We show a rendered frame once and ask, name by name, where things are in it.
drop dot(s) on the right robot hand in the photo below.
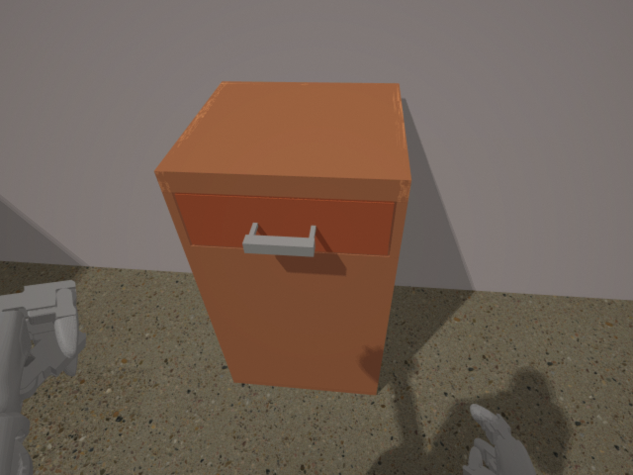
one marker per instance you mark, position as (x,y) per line
(508,457)

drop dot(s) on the left robot hand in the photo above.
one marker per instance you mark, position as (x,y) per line
(47,315)

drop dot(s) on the left robot forearm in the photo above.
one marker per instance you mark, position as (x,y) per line
(14,458)

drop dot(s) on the cabinet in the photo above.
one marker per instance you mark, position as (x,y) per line
(317,323)

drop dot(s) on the handle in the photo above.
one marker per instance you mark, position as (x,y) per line
(295,246)

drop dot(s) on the drawer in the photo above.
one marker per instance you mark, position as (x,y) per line
(348,226)

